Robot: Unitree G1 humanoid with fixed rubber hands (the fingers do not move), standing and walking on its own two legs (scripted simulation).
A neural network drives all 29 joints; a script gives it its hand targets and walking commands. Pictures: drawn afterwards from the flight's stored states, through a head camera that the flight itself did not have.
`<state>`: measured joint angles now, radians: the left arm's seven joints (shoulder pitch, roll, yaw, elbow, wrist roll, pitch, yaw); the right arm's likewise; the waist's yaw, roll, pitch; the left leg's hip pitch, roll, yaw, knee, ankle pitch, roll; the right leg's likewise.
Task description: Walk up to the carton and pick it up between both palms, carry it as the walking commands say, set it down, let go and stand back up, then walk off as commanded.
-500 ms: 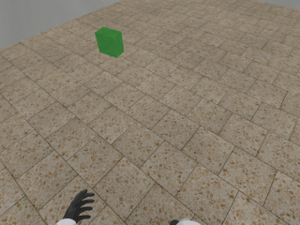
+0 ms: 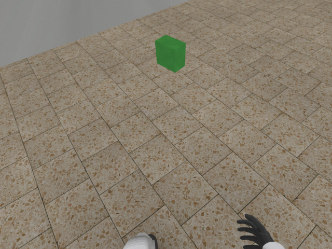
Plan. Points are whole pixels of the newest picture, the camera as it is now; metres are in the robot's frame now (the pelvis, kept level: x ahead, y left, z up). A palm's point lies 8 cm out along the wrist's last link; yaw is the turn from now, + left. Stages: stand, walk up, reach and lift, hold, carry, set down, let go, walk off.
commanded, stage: walk up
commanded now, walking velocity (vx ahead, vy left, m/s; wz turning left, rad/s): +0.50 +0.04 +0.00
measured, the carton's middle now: (170, 53) +1.91 +0.13 -0.65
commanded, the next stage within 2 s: none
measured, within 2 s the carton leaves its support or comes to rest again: neither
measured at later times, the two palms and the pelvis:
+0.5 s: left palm (116, 157) +0.41 +0.22 -0.11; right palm out of the picture +0.15 -0.22 -0.12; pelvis +0.25 +0.01 +0.01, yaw -1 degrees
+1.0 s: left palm (108, 168) +0.36 +0.23 -0.10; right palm (238, 113) +0.62 -0.22 -0.12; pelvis +0.48 +0.00 +0.01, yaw +0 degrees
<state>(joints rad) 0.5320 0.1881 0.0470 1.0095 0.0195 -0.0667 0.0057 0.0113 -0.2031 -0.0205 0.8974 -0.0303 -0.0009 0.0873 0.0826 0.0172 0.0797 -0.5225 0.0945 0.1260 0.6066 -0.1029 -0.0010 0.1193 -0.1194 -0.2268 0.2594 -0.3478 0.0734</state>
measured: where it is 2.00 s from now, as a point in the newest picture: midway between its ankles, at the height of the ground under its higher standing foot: (175, 135)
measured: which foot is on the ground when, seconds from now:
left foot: up 0.00-0.04, down 0.06-0.58, up 0.60-1.00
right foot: down 0.00-0.06, up 0.08-0.56, down 0.58-1.00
